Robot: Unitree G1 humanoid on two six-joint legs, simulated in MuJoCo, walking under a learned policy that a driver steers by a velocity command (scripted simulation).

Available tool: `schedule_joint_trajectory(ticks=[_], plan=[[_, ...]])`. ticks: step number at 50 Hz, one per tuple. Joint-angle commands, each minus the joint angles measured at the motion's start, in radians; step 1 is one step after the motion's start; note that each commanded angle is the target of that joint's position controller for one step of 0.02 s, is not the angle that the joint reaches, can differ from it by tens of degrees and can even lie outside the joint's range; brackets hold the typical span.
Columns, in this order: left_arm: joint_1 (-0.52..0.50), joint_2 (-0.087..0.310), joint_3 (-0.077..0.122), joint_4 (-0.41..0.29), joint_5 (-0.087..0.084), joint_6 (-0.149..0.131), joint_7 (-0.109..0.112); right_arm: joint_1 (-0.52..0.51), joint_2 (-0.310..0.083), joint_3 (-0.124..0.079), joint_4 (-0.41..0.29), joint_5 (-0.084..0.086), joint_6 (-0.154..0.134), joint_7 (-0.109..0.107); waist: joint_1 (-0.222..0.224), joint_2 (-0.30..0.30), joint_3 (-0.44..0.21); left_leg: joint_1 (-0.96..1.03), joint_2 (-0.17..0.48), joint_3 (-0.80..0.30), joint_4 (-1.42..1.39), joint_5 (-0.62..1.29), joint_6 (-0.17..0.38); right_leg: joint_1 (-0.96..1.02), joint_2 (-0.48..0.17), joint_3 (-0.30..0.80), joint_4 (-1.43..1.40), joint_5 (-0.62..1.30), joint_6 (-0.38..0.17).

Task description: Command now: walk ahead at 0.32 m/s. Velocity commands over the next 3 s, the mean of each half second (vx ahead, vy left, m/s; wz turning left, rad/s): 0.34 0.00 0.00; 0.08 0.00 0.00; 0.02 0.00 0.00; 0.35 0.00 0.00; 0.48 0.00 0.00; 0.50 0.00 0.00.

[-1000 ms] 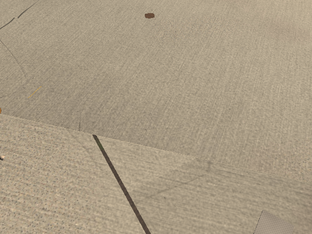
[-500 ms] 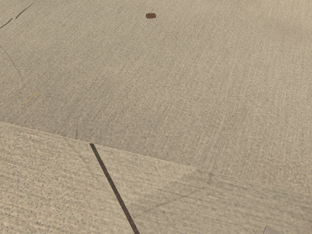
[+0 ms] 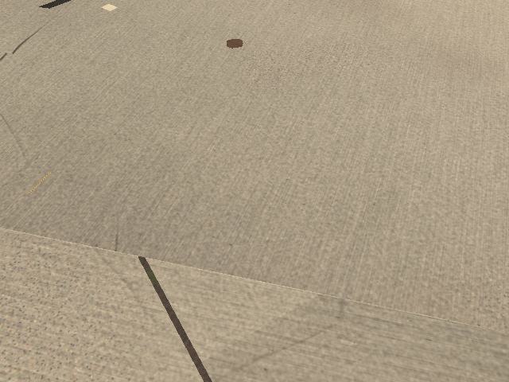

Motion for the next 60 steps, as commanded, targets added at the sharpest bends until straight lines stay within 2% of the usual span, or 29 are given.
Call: schedule_joint_trajectory(ticks=[1, 2, 3, 5, 8, 10, 12, 14, 16, 18, 19, 20, 21, 22, 23, 24, 25, 26, 29, 31, 35, 38, 39, 40, 41, 42, 43, 48, 60], plan=[[0.321, 0.105, 0.033, 0.062, -0.009, -0.03, -0.001, -0.31, -0.069, 0.0, -0.158, 0.017, -0.032, 0.005, 0.168, -0.083, 0.122, -0.367, 0.039, -0.071, -0.039, -0.12, 0.043, 0.204, -0.153, 0.236, -0.331, 0.007, -0.114], [0.324, 0.238, 0.067, 0.057, -0.012, -0.04, -0.006, -0.332, -0.053, 0.009, -0.196, 0.022, -0.057, 0.01, 0.154, -0.286, 0.16, -0.549, -0.023, 0.054, 0.176, -0.055, 0.0, 0.309, -0.342, 0.507, -0.427, 0.164, -0.163], [0.304, 0.2, 0.06, 0.043, 0.01, -0.048, -0.008, -0.327, -0.105, -0.003, -0.187, 0.012, -0.068, 0.011, 0.133, -0.197, 0.177, -0.644, 0.027, -0.002, 0.326, -0.166, 0.005, 0.34, -0.396, 0.537, -0.403, 0.351, -0.178], [0.265, 0.143, 0.046, 0.023, 0.016, -0.052, -0.02, -0.214, -0.084, -0.001, -0.15, 0.014, -0.071, 0.027, 0.069, -0.103, 0.132, -0.72, 0.073, -0.035, 0.5, -0.09, 0.023, 0.422, -0.361, 0.405, -0.363, 0.586, -0.143], [0.232, 0.082, 0.022, 0.006, 0.013, -0.024, -0.027, -0.243, -0.052, 0.006, -0.168, 0.009, -0.067, 0.043, 0.052, -0.087, 0.125, -0.664, 0.109, 0.007, 0.463, 0.056, 0.017, 0.335, -0.272, 0.211, -0.415, 0.647, -0.08], [0.194, 0.084, 0.013, -0.024, 0.021, -0.018, -0.018, -0.334, -0.014, 0.025, -0.21, 0.002, -0.063, 0.055, 0.058, -0.087, 0.151, -0.517, 0.089, 0.053, 0.289, 0.186, -0.006, 0.167, -0.207, 0.126, -0.463, 0.624, -0.064], [0.198, 0.142, 0.022, -0.038, 0.023, -0.024, -0.008, -0.416, 0.002, 0.039, -0.25, -0.001, -0.058, 0.059, 0.071, -0.106, 0.168, -0.345, 0.053, 0.084, 0.118, 0.282, -0.011, 0.043, -0.191, 0.094, -0.523, 0.615, -0.066], [0.217, 0.186, 0.036, -0.035, 0.01, -0.034, -0.006, -0.437, -0.035, 0.036, -0.273, 0.007, -0.052, 0.058, 0.058, -0.137, 0.171, -0.278, 0.038, 0.084, 0.043, 0.281, 0.007, 0.065, -0.219, 0.089, -0.537, 0.657, -0.07], [0.211, 0.193, 0.04, -0.032, 0.007, -0.032, -0.008, -0.424, -0.08, 0.023, -0.288, 0.005, -0.054, 0.057, 0.024, -0.154, 0.144, -0.214, 0.006, 0.087, -0.027, 0.265, 0.038, 0.143, -0.229, 0.065, -0.43, 0.976, -0.042], [0.185, 0.202, 0.046, -0.034, 0.014, -0.021, -0.005, -0.243, -0.141, -0.007, -0.243, 0.0, -0.057, 0.051, -0.079, -0.198, 0.002, 0.01, -0.053, 0.096, -0.075, 0.302, 0.074, 0.188, -0.22, 0.045, -0.197, 1.315, 0.004], [0.16, 0.207, 0.046, -0.046, 0.016, -0.019, -0.008, -0.095, -0.173, -0.025, -0.194, 0.001, -0.055, 0.045, -0.148, -0.191, -0.079, 0.213, -0.041, 0.077, -0.143, 0.419, 0.096, 0.122, -0.185, 0.033, -0.024, 1.311, 0.036], [0.135, 0.186, 0.037, -0.079, 0.034, -0.026, -0.012, 0.079, -0.238, -0.041, -0.146, -0.018, -0.047, 0.032, -0.197, -0.105, -0.212, 0.554, 0.125, -0.085, -0.077, 0.698, 0.138, -0.121, -0.127, 0.032, 0.246, 0.964, 0.071], [0.315, 0.029, -0.001, -0.06, 0.032, -0.035, -0.022, 0.13, -0.294, -0.036, -0.128, -0.06, -0.04, 0.034, -0.09, 0.216, -0.443, 0.841, 0.462, -0.49, -0.088, 1.063, 0.331, -0.377, 0.06, 0.05, 0.671, -0.123, 0.121], [0.313, 0.091, 0.021, -0.021, 0.004, -0.052, -0.025, 0.129, -0.232, -0.026, -0.119, -0.053, -0.037, 0.043, -0.121, 0.153, -0.505, 0.703, 0.455, -0.609, -0.211, 0.988, 0.361, -0.353, 0.075, 0.232, 0.836, -0.15, 0.114], [0.195, 0.127, 0.035, -0.063, -0.022, -0.05, -0.022, -0.022, -0.197, -0.012, -0.143, -0.033, -0.04, 0.044, -0.073, 0.132, -0.29, 0.503, 0.407, -0.424, -0.251, 0.913, 0.312, -0.425, 0.01, 0.162, 0.835, -0.094, 0.113], [0.114, 0.131, 0.037, -0.087, -0.015, -0.041, -0.011, -0.128, -0.138, 0.006, -0.159, -0.019, -0.047, 0.047, -0.037, 0.043, -0.169, 0.331, 0.351, -0.303, -0.293, 0.859, 0.263, -0.421, -0.048, 0.103, 0.777, -0.022, 0.113], [0.086, 0.135, 0.049, -0.088, -0.004, -0.027, 0.003, -0.172, -0.103, 0.02, -0.162, -0.019, -0.056, 0.052, -0.01, 0.007, -0.112, 0.196, 0.308, -0.227, -0.332, 0.839, 0.233, -0.377, -0.074, 0.082, 0.731, 0.019, 0.115], [0.109, 0.118, 0.054, -0.088, 0.0, -0.009, 0.01, -0.189, -0.097, 0.022, -0.153, -0.031, -0.058, 0.053, 0.024, 0.021, -0.087, 0.085, 0.27, -0.159, -0.37, 0.787, 0.212, -0.297, -0.098, 0.078, 0.681, 0.054, 0.109], [0.126, 0.061, 0.055, -0.093, 0.005, 0.028, 0.023, -0.206, -0.094, 0.031, -0.13, -0.064, -0.062, 0.047, 0.075, 0.063, -0.062, -0.086, 0.217, -0.062, -0.425, 0.743, 0.208, -0.162, -0.106, 0.058, 0.483, 0.108, 0.108], [0.06, 0.067, 0.055, -0.118, 0.014, 0.044, 0.034, -0.202, -0.113, 0.03, -0.121, -0.07, -0.056, 0.031, 0.069, 0.088, -0.069, -0.094, 0.21, -0.052, -0.433, 0.647, 0.211, -0.148, -0.109, 0.05, 0.305, 0.136, 0.118], [-0.049, 0.116, 0.064, -0.141, 0.017, 0.072, 0.029, -0.155, -0.16, 0.019, -0.107, -0.044, -0.024, 0.005, 0.029, 0.095, -0.064, -0.099, 0.222, -0.13, -0.481, 0.075, 0.191, -0.106, -0.097, 0.031, 0.116, 0.224, 0.119], [-0.064, 0.114, 0.066, -0.126, 0.031, 0.07, 0.022, -0.146, -0.121, 0.033, -0.098, -0.026, -0.007, -0.004, 0.045, 0.05, -0.002, -0.144, 0.186, -0.148, -0.458, -0.175, 0.122, -0.027, -0.076, 0.004, -0.064, 0.276, 0.089], [-0.063, 0.118, 0.064, -0.126, 0.038, 0.067, 0.023, -0.106, -0.1, 0.04, -0.083, -0.024, -0.005, -0.003, 0.04, 0.016, 0.019, -0.145, 0.161, -0.144, -0.433, -0.218, 0.079, -0.015, -0.105, 0.037, -0.149, 0.318, 0.072], [-0.056, 0.144, 0.065, -0.127, 0.039, 0.062, 0.025, -0.084, -0.1, 0.04, -0.08, -0.027, -0.005, -0.003, 0.015, -0.033, 0.044, -0.143, 0.118, -0.112, -0.358, -0.171, 0.044, -0.031, -0.153, 0.088, -0.198, 0.349, 0.05], [-0.089, 0.205, 0.081, -0.1, 0.023, 0.056, 0.022, -0.012, -0.096, 0.033, -0.074, -0.026, 0.004, -0.008, -0.059, -0.197, 0.057, -0.057, 0.039, -0.011, -0.344, -0.085, 0.022, -0.17, -0.137, 0.095, -0.224, 0.147, 0.019], [-0.111, 0.148, 0.073, -0.105, 0.02, 0.046, 0.016, -0.03, -0.112, 0.032, -0.063, -0.04, 0.01, -0.016, -0.036, -0.178, 0.064, 0.041, 0.031, 0.007, -0.29, -0.016, 0.005, -0.247, -0.112, 0.09, -0.269, 0.046, 0.03], [-0.121, 0.122, 0.067, -0.099, 0.026, 0.037, 0.015, -0.03, -0.113, 0.029, -0.062, -0.039, 0.015, -0.018, -0.04, -0.161, 0.052, 0.078, 0.035, 0.008, -0.273, 0.014, 0.008, -0.264, -0.108, 0.084, -0.283, 0.03, 0.05], [-0.105, 0.114, 0.068, -0.078, 0.014, 0.016, 0.015, -0.033, -0.089, 0.033, -0.037, -0.035, 0.014, -0.017, -0.019, -0.053, -0.004, 0.076, 0.053, -0.003, -0.259, 0.124, 0.023, -0.144, -0.084, 0.049, -0.207, 0.307, 0.068], [-0.072, 0.097, 0.06, -0.035, 0.013, 0.037, 0.015, -0.021, -0.081, 0.034, -0.002, -0.025, 0.029, -0.015, -0.007, -0.003, -0.008, 0.122, 0.061, -0.011, -0.223, 0.291, 0.021, -0.097, -0.064, 0.017, -0.165, 0.443, 0.07]])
